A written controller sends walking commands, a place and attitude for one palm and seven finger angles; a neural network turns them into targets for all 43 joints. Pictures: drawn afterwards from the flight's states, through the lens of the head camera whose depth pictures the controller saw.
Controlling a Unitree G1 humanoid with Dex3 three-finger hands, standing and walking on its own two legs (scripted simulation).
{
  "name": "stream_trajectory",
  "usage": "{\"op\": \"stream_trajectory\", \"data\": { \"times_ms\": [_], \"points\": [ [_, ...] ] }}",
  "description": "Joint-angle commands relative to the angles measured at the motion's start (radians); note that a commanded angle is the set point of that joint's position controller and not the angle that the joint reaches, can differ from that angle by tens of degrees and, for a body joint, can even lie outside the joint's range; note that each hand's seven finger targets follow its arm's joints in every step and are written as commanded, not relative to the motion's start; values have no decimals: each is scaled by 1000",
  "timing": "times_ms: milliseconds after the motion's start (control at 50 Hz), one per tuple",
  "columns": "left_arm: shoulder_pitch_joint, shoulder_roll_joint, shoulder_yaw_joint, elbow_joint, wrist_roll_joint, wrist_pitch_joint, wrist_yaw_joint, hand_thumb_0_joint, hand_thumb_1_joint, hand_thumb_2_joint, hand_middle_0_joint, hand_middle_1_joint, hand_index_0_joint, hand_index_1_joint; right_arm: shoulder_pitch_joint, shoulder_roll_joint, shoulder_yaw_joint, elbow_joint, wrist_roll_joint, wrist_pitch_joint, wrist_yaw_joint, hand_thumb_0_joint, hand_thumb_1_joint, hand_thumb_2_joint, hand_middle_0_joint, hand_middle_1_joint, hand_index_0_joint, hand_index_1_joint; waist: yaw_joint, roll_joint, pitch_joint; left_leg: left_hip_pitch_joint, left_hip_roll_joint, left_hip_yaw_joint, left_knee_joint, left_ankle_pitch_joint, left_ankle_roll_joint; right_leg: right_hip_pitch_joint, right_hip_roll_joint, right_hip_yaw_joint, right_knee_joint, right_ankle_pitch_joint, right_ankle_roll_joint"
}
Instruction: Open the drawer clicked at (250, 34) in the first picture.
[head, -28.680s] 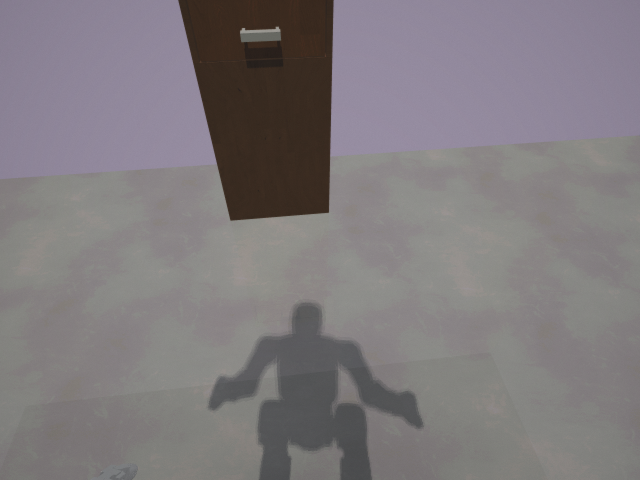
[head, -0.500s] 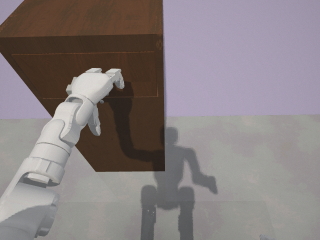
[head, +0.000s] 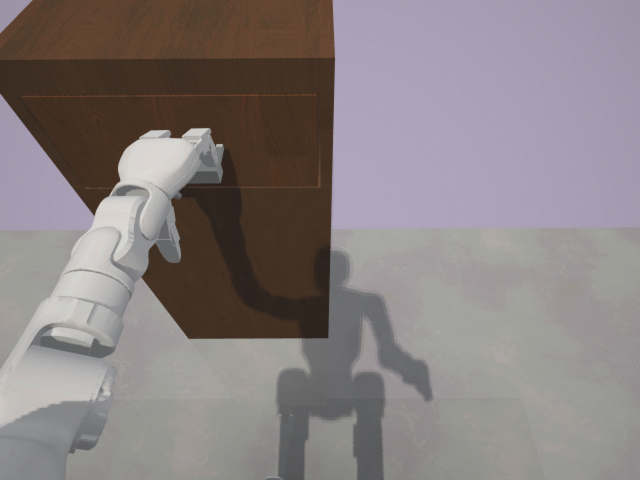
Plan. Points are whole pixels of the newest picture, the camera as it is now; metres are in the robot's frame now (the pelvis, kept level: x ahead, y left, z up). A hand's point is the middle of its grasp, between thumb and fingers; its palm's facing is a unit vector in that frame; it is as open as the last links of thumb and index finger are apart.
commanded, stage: lower the fingers behind the handle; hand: left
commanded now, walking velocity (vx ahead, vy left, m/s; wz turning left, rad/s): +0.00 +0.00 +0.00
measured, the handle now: (182, 161) +0.55 +0.23 +0.06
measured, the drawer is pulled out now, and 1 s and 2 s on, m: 0.00 0.00 0.00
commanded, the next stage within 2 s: lift the fingers back up to retry in 0.98 s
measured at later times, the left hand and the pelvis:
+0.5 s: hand (182, 192) +0.46 +0.20 +0.08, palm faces -0.06 -0.01 -1.00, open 13.9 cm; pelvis -0.02 +0.00 -0.01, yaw -2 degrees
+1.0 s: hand (182, 196) +0.46 +0.20 +0.07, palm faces -0.02 -0.01 -1.00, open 14.1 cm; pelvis -0.02 -0.01 -0.01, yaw -2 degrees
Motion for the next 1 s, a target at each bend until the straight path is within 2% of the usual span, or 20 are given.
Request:
{"op": "stream_trajectory", "data": {
  "times_ms": [0,40,60,120,200,240,260,300,340,400,480,520,600,620,640,740,820,860,900,980],
  "points": [
    [-400,155,113,-106,13,0,142,0,-500,300,-300,-1200,-300,-1200,76,-125,-50,-78,-12,-28,18,0,-900,-900,200,300,200,300,-20,-17,-373,318,4,-47,-5,376,-3,-59,50,17,-36,316,-30],
    [-391,168,125,-74,44,40,189,0,-500,300,-300,-1200,-300,-1200,80,-128,-55,-73,-13,-26,27,0,-900,-900,200,300,200,300,-19,-13,-380,303,10,-44,1,359,-5,-76,54,14,-26,301,-28],
    [-411,143,97,-70,53,66,206,0,-500,300,-300,-1200,-300,-1200,76,-128,-54,-77,-14,-25,31,0,-900,-900,200,300,200,300,-27,-5,-386,299,7,-37,-1,338,-4,-79,55,16,-33,291,-24],
    [-461,185,112,-18,78,135,236,0,-500,300,-300,-1200,-300,-1200,87,-134,-53,-67,-13,-20,32,0,-900,-900,200,300,200,300,-36,-15,-411,276,6,-32,-3,309,-1,-55,55,19,-36,281,-21],
    [-442,198,107,69,69,201,217,0,-500,300,-300,-1200,-300,-1200,78,-137,-39,-72,-11,-9,22,0,-900,-900,200,300,200,300,-47,-52,-370,229,0,-20,-20,254,8,-14,50,28,-65,279,-14],
    [-428,213,102,130,68,213,195,0,-500,300,-300,-1200,-300,-1200,80,-136,-29,-76,-4,-9,13,0,-900,-900,200,300,200,300,-51,-70,-311,187,0,-18,-32,195,10,-20,47,30,-76,240,-8],
    [-445,193,74,135,66,211,182,0,-500,300,-300,-1200,-300,-1200,76,-136,-26,-79,-3,-12,10,0,-900,-900,200,300,200,300,-65,-69,-284,181,1,-14,-36,166,12,-35,44,33,-86,219,-4],
    [-421,229,98,166,67,195,155,0,-500,300,-300,-1200,-300,-1200,84,-142,-23,-83,-3,-13,1,0,-900,-900,200,300,200,300,-61,-89,-263,160,2,-17,-43,142,14,-30,42,35,-95,192,-5],
    [-396,216,80,191,62,174,131,0,-500,300,-300,-1200,-300,-1200,94,-140,-18,-92,0,-18,-4,0,-900,-900,200,300,200,300,-66,-96,-233,138,1,-16,-41,110,15,-47,41,37,-92,168,-2],
    [-345,216,90,173,57,128,103,0,-500,300,-300,-1200,-300,-1200,110,-140,-23,-104,-5,-22,-4,0,-900,-900,200,300,200,300,-50,-77,-260,142,1,-9,-26,139,16,-39,42,42,-81,194,-6],
    [-310,189,65,183,54,95,97,0,-500,300,-300,-1200,-300,-1200,134,-144,-24,-107,-2,-29,0,0,-900,-900,200,300,200,300,-64,-106,-212,97,3,-8,-9,93,16,-92,44,42,-73,160,-2],
    [-328,195,67,161,52,83,102,0,-500,300,-300,-1200,-300,-1200,145,-148,-30,-105,-1,-32,4,0,-900,-900,200,300,200,300,-67,-95,-232,91,2,-4,1,97,16,-90,43,49,-66,169,0],
    [-339,172,59,138,48,88,120,0,-500,300,-300,-1200,-300,-1200,163,-146,-41,-95,-3,-33,12,0,-900,-900,200,300,200,300,-68,-78,-269,110,3,-2,16,119,16,-104,46,46,-58,179,-2],
    [-325,196,76,145,52,92,126,0,-500,300,-300,-1200,-300,-1200,164,-148,-40,-97,-1,-32,12,0,-900,-900,200,300,200,300,-62,-72,-276,107,4,-3,17,118,14,-102,47,46,-51,176,-2],
    [-327,181,64,143,50,100,131,0,-500,300,-300,-1200,-300,-1200,160,-146,-40,-96,-2,-31,14,0,-900,-900,200,300,200,300,-64,-50,-277,111,2,1,18,117,14,-107,47,48,-54,177,-2],
    [-353,215,78,170,51,126,142,0,-500,300,-300,-1200,-300,-1200,157,-150,-36,-85,3,-28,12,0,-900,-900,200,300,200,300,-75,-80,-249,79,0,0,15,86,16,-99,44,53,-65,166,3],
    [-349,240,95,153,51,128,139,0,-500,300,-300,-1200,-300,-1200,149,-148,-31,-92,2,-25,10,0,-900,-900,200,300,200,300,-61,-61,-287,92,-2,0,13,115,16,-66,44,54,-56,199,1],
    [-323,183,61,151,48,128,132,0,-500,300,-300,-1200,-300,-1200,144,-142,-31,-98,2,-24,14,0,-900,-900,200,300,200,300,-61,-57,-278,110,-2,1,13,131,14,-78,46,46,-56,208,0],
    [-312,199,81,139,46,122,130,0,-500,300,-300,-1200,-300,-1200,137,-144,-34,-98,0,-19,15,0,-900,-900,200,300,200,300,-56,-62,-285,122,1,1,13,148,15,-69,47,46,-59,220,-2],
    [-330,181,58,160,51,124,132,0,-500,300,-300,-1200,-300,-1200,130,-144,-29,-102,3,-21,12,0,-900,-900,200,300,200,300,-71,-80,-223,103,2,-4,3,93,15,-111,47,41,-68,157,1]
  ]
}}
